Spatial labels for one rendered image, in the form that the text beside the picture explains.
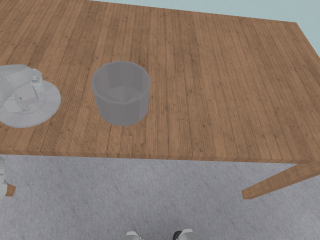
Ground right robot shin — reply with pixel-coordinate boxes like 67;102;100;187
179;229;193;236

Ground pot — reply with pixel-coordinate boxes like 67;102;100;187
90;60;151;127

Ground left robot hand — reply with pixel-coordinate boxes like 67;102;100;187
0;64;46;113

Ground table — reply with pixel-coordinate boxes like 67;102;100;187
0;0;320;200

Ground knob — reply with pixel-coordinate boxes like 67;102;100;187
14;83;39;105

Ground left robot shin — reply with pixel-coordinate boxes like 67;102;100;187
126;231;139;237

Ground robot shin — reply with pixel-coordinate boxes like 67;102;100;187
179;229;193;236
126;231;139;237

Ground lid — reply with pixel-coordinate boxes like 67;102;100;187
0;80;61;128

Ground left robot forearm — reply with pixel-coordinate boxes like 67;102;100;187
0;75;13;116

